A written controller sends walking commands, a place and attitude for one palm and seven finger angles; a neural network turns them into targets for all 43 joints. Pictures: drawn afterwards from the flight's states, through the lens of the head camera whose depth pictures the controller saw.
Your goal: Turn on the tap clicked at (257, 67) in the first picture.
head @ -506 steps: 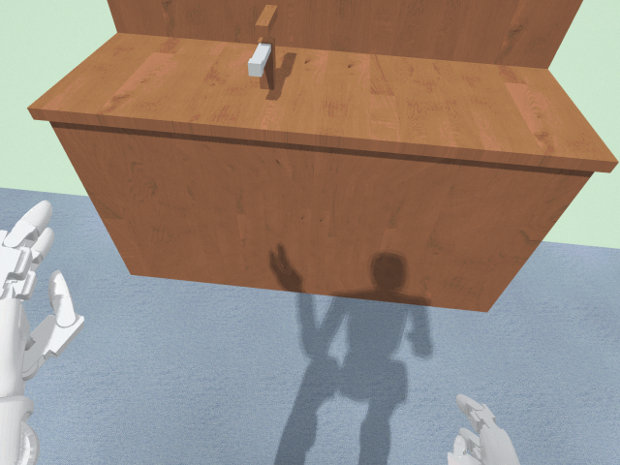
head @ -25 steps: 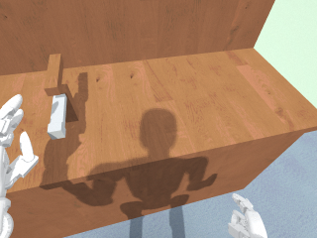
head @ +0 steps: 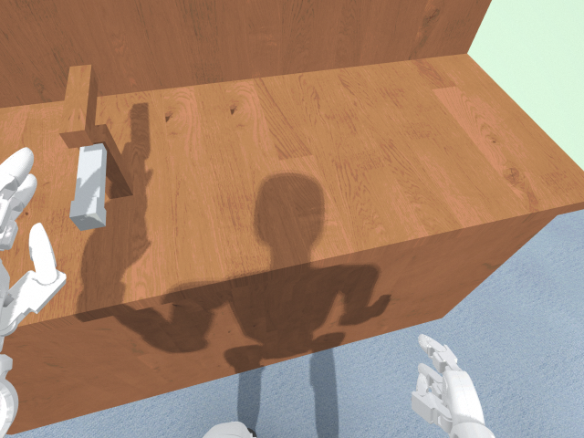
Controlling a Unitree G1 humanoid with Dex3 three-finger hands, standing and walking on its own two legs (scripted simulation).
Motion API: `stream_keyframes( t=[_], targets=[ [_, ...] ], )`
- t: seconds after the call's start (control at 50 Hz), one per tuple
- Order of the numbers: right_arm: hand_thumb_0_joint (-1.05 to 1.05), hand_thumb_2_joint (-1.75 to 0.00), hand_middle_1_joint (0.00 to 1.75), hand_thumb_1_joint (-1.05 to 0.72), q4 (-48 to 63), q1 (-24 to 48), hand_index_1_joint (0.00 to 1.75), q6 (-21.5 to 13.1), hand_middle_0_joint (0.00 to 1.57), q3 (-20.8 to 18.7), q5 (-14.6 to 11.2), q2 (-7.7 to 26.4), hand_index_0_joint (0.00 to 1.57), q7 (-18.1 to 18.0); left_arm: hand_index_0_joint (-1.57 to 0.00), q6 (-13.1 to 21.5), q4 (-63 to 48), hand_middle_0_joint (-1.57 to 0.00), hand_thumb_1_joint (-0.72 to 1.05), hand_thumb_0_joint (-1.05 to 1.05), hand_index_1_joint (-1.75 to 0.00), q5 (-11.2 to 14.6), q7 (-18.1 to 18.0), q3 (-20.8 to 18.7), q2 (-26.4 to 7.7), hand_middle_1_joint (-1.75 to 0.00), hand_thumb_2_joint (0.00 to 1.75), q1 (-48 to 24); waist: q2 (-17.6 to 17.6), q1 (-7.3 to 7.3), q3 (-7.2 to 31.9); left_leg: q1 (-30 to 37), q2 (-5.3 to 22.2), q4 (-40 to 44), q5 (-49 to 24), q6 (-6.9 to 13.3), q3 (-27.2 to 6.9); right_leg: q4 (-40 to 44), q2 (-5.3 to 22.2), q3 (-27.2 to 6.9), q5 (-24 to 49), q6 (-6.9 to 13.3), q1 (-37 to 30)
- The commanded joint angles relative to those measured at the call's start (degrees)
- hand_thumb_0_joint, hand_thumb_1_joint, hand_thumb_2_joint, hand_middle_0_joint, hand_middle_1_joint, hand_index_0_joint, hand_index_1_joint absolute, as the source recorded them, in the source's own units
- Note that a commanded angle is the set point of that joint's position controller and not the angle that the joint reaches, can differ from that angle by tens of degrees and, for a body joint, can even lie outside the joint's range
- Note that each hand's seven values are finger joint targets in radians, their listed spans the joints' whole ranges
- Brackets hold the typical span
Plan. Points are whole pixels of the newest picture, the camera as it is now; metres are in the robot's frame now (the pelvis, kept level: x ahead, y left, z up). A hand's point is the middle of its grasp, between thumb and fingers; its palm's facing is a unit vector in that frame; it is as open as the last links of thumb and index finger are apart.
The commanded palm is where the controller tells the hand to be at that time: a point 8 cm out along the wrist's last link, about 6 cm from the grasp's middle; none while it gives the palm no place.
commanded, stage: come to a stop and stand still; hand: left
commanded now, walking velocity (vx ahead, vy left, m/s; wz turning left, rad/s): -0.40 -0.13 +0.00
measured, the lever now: (88, 213) +0.33 +0.28 +0.12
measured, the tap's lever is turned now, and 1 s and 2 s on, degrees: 0 0 0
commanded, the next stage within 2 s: look again from close up in 1.06 s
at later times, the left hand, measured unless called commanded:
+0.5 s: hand (49, 288) +0.22 +0.25 +0.16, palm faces +0.40 -0.82 -0.42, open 7.4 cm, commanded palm +0.16 +0.28 +0.18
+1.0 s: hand (59, 254) +0.25 +0.26 +0.16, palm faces +0.38 -0.84 -0.40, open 7.4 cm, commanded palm +0.19 +0.29 +0.18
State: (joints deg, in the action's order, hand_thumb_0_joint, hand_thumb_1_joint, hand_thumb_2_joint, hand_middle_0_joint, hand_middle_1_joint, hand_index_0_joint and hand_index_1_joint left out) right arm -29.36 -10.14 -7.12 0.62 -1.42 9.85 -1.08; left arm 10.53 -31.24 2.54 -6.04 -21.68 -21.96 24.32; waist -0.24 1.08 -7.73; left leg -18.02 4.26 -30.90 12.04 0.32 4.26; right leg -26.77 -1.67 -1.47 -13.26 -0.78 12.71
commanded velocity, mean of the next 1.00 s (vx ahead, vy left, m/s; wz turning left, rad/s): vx -0.01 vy -0.01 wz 0.00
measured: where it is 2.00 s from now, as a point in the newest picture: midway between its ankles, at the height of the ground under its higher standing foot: outside the picture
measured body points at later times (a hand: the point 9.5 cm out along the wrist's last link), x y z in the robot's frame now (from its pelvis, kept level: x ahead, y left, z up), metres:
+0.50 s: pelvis +0.00 +0.00 +0.00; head +0.03 +0.01 +0.45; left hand +0.19 +0.29 +0.18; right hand +0.16 -0.23 -0.09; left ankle +0.05 +0.11 -0.74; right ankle +0.01 -0.13 -0.74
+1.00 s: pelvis +0.04 +0.01 +0.01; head +0.07 +0.02 +0.45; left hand +0.23 +0.30 +0.18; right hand +0.23 -0.21 -0.07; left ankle +0.05 +0.11 -0.74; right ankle +0.01 -0.13 -0.74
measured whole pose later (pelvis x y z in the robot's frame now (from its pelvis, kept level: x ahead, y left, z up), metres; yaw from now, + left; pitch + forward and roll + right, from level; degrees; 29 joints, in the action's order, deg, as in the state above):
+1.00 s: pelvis +0.04 +0.01 +0.01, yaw +1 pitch +0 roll -1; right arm -31.2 -9.7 -4.0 0.5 -1.8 11.1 -1.8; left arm 8.2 -29.9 2.5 -7.3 -20.2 -21.7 26.2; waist 1.0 0.7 -4.1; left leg -13.8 2.2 -27.6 13.5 0.8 3.6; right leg -22.9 0.0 -1.0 -14.7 -1.3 7.9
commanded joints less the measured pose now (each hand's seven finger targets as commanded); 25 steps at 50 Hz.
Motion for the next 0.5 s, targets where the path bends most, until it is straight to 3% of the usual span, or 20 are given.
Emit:
stream_keyframes(
  t=[0.0,0.06,0.08,0.1,0.16,0.18,0.22,0.26,0.3,0.36,0.38,0.44,0.46,0.48],
  targets=[
    [0.0,-0.9,0.3,-0.9,8.08,1.95,0.3,-3.52,0.2,-4.58,-0.04,7.92,0.2,-0.67,-0.2,5.69,-14.89,-0.2,0.9,0.0,-0.3,0.45,-0.7,-9.2,-10.87,-0.3,0.9,0.09,-2.09,-0.11,11.66,5.32,5.18,0.52,-2.62,1.29,-5.21,3.68,5.81,-4.01,14.1,4.28,2.66],
    [0.0,-0.9,0.3,-0.9,6.51,1.03,0.3,-3.83,0.2,-4.86,0.42,7.19,0.2,-1.31,-0.2,7.0,-14.3,-0.2,0.9,0.0,-0.3,0.61,-1.06,-11.15,-12.58,-0.3,0.9,1.42,1.75,-1.06,13.8,8.73,2.06,-4.48,-1.26,0.25,-4.05,3.83,10.01,-9.08,19.15,7.21,7.89],
    [0.0,-0.9,0.3,-0.9,6.24,0.71,0.3,-3.53,0.2,-4.67,0.95,6.95,0.2,-1.31,-0.2,7.34,-13.64,-0.2,0.9,0.0,-0.3,0.83,-0.89,-9.64,-10.9,-0.3,0.9,2.04,2.4,-1.01,14.43,8.56,1.97,-3.87,-0.93,0.51,-3.85,3.51,10.01,-8.24,17.41,6.9,8.07],
    [0.0,-0.9,0.3,-0.9,6.7,1.15,0.3,-3.92,0.2,-5.17,0.55,7.27,0.2,-1.6,-0.2,7.43,-14.12,-0.2,0.9,0.0,-0.3,0.91,-1.09,-10.58,-11.86,-0.3,0.9,1.32,1.8,-0.97,14.35,9.08,1.86,-3.79,1.39,0.45,-4.0,3.29,10.32,-8.81,15.22,6.82,8.91],
    [0.0,-0.9,0.3,-0.9,7.3,1.71,0.3,-3.23,0.2,-4.59,-0.47,7.69,0.2,-1.82,-0.2,5.23,-11.88,-0.2,0.9,0.0,-0.3,1.68,-1.93,-11.0,-11.49,-0.3,0.9,5.24,-1.79,-0.71,15.12,9.7,2.26,-0.24,9.68,1.28,-6.04,4.47,8.93,-9.51,-0.24,5.35,9.67],
    [0.0,-0.9,0.3,-0.9,7.31,1.68,0.3,-2.76,0.2,-4.23,-0.49,7.86,0.2,-1.81,-0.2,4.61,-11.69,-0.2,0.9,0.0,-0.3,1.69,-1.87,-8.98,-9.61,-0.3,0.9,4.81,-1.84,-0.81,14.3,8.04,2.69,1.71,13.04,1.78,-6.72,4.61,7.42,-8.04,-5.46,4.29,9.36],
    [0.0,-0.9,0.3,-0.9,7.27,2.48,0.3,-2.93,0.2,-4.13,-0.59,8.46,0.2,-2.13,-0.2,3.88,-12.3,-0.2,0.9,0.0,-0.3,1.05,-2.32,-9.21,-10.37,-0.3,0.9,2.26,-2.8,-0.72,11.46,4.97,3.23,4.89,18.4,2.37,-8.39,5.3,5.27,-6.16,-11.86,3.18,8.71],
    [0.0,-0.9,0.3,-0.9,7.01,2.92,0.3,-3.43,0.2,-4.05,-0.83,8.93,0.2,-2.33,-0.2,3.09,-12.57,-0.2,0.9,0.0,-0.3,0.28,-2.83,-9.59,-11.22,-0.3,0.9,1.35,-3.46,-0.73,11.5,4.63,3.86,7.81,18.36,2.88,-10.15,4.14,3.98,-4.16,-10.07,2.67,5.94],
    [0.0,-0.9,0.3,-0.9,6.54,2.58,0.3,-3.84,0.2,-4.0,-0.86,8.86,0.2,-2.17,-0.2,2.68,-11.77,-0.2,0.9,0.0,-0.3,-0.14,-2.83,-7.5,-9.18,-0.3,0.9,0.94,-4.79,-0.76,10.82,3.23,5.05,10.31,19.54,3.25,-11.38,2.99,2.97,-2.1,-6.71,2.15,3.31],
    [0.0,-0.9,0.3,-0.9,6.01,2.61,0.3,-4.37,0.2,-3.93,-0.95,9.19,0.2,-1.97,-0.2,2.24,-11.19,-0.2,0.9,0.0,-0.3,-0.75,-2.83,-7.04,-9.39,-0.3,0.9,-0.01,-6.66,-0.78,9.66,2.61,5.45,12.43,20.15,3.31,-11.94,2.89,2.52,-1.01,-5.25,2.03,1.8],
    [0.0,-0.9,0.3,-0.9,5.34,2.05,0.3,-4.29,0.2,-3.54,-0.62,8.93,0.2,-1.86,-0.2,2.28,-10.28,-0.2,0.9,0.0,-0.3,-0.85,-2.75,-5.79,-8.08,-0.3,0.9,0.1,-6.84,-0.75,9.29,1.53,5.23,12.1,20.35,3.38,-11.07,3.16,2.51,-0.45,-4.56,1.98,1.0],
    [0.0,-0.9,0.3,-0.9,4.91,1.77,0.3,-4.45,0.2,-3.59,-0.56,8.61,0.2,-1.48,-0.2,2.13,-9.71,-0.2,0.9,0.0,-0.3,-1.08,-2.71,-5.08,-7.9,-0.3,0.9,-1.7,-4.18,-0.8,8.92,2.84,3.54,9.53,14.89,2.7,-9.01,5.56,3.52,-2.45,-1.65,2.79,0.98],
    [0.0,-0.9,0.3,-0.9,4.67,2.18,0.3,-4.32,0.2,-3.43,-0.56,8.52,0.2,-1.57,-0.2,1.95,-9.76,-0.2,0.9,0.0,-0.3,-1.08,-2.92,-6.17,-9.28,-0.3,0.9,-1.4,-3.33,-0.79,9.33,4.25,3.03,8.2,11.25,2.6,-8.3,6.3,4.13,-3.35,0.16,2.95,1.04],
    [0.0,-0.9,0.3,-0.9,4.17,1.72,0.3,-4.1,0.2,-3.33,-0.24,8.5,0.2,-1.45,-0.2,2.0,-9.09,-0.2,0.9,0.0,-0.3,-0.91,-2.72,-4.84,-7.65,-0.3,0.9,-1.57,-1.93,-0.9,9.66,4.92,2.49,7.03,9.08,2.52,-7.37,6.65,4.51,-3.62,1.69,3.17,1.08]
  ],
)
